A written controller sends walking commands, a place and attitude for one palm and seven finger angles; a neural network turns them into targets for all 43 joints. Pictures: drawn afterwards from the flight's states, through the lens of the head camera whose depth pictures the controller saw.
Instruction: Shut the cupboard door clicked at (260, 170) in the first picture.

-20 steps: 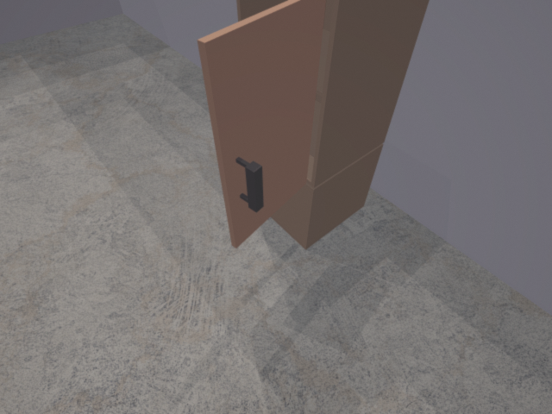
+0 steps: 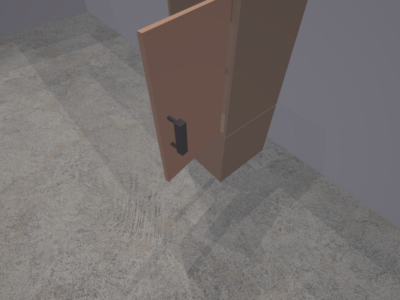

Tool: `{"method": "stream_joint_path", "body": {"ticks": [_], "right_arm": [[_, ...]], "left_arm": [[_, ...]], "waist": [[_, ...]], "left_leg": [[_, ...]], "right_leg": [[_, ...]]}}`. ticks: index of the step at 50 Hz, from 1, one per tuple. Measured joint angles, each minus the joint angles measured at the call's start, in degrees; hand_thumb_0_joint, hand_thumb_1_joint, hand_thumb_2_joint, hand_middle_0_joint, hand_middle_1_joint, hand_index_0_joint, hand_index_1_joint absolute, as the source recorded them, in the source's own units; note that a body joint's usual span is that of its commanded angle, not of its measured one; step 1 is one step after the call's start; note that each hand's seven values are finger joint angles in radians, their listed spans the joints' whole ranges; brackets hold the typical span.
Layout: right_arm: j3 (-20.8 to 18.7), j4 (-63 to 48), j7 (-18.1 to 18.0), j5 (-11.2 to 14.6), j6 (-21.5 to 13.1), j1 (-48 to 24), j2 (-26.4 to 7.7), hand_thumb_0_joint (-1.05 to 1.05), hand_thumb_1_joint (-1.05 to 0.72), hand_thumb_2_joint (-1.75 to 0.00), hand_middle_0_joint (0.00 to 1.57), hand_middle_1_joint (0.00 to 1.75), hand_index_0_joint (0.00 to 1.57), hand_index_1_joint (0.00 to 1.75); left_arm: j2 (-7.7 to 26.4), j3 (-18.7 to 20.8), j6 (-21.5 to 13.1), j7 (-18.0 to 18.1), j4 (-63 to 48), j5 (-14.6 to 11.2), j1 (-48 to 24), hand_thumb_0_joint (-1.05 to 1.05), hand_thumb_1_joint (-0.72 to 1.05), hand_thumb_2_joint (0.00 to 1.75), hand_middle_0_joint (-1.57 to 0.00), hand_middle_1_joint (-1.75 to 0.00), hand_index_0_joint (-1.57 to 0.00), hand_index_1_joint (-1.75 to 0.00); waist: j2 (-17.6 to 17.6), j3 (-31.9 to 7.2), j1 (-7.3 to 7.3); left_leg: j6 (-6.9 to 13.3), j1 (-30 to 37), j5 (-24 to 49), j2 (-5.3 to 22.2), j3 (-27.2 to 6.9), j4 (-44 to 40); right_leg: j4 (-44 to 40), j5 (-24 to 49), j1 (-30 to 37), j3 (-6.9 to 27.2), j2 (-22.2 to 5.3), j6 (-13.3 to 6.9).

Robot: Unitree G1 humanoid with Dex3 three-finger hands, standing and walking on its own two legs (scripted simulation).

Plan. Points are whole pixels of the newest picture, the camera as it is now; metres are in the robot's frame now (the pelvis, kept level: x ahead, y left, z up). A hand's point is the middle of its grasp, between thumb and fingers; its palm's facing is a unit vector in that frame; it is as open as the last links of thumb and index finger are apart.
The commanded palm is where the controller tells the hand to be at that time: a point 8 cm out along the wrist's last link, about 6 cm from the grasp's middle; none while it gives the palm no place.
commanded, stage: look at it before walking up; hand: left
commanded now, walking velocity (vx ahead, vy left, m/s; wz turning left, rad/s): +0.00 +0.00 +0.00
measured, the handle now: (176, 135) +0.61 +0.12 -0.10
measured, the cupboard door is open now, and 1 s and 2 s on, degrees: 100 100 100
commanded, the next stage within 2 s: walk around to get in front in 0.44 s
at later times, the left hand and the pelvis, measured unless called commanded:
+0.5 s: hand out of the picture -0.02 +0.17 -0.18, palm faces +0.05 -0.98 -0.20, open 7.3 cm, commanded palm none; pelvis +0.00 +0.00 +0.00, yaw +0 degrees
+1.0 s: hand out of the picture +0.06 +0.18 -0.17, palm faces -0.12 -0.95 -0.29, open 7.4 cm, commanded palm none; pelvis -0.03 -0.02 -0.02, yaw -12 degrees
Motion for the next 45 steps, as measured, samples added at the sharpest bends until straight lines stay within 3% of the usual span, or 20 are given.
{"method": "stream_joint_path", "body": {"ticks": [32, 41, 45], "right_arm": [[-0.44, -0.52, -0.23, -0.03, 0.57, -0.53, -0.52, 0.01, -0.91, -0.9, 0.2, 0.3, 0.2, 0.3], [-2.6, -4.13, -0.68, -0.13, 1.79, -2.27, -0.8, 0.01, -0.91, -0.9, 0.2, 0.3, 0.2, 0.3], [-3.16, -6.08, -0.65, -0.63, 1.17, -2.98, -1.58, 0.01, -0.91, -0.9, 0.2, 0.3, 0.2, 0.3]], "left_arm": [[0.4, 0.46, 0.6, -0.15, -0.45, 0.06, -0.01, 0.0, 0.91, 0.9, -0.2, -0.3, -0.2, -0.3], [1.47, 3.2, 3.43, -1.49, -3.31, 0.84, -1.07, 0.0, 0.9, 0.9, -0.2, -0.3, -0.2, -0.3], [2.76, 4.45, 4.6, -2.18, -5.56, 1.12, -3.29, 0.0, 0.91, 0.9, -0.2, -0.3, -0.2, -0.3]], "waist": [[0.03, 0.7, 0.43], [-0.73, 2.11, 0.65], [-0.99, 3.69, 1.03]], "left_leg": [[-0.45, -0.55, -0.46, 0.99, 0.5, 1.16], [-0.33, -4.59, -3.94, 2.67, 5.11, 7.9], [-0.33, -5.13, -4.44, 3.29, 8.29, 9.08]], "right_leg": [[0.08, 0.39, -0.37, 0.53, 0.9, -0.39], [9.23, -2.3, -7.42, 4.96, 2.16, -0.39], [23.89, -9.82, -14.65, 2.98, 0.72, 1.02]]}}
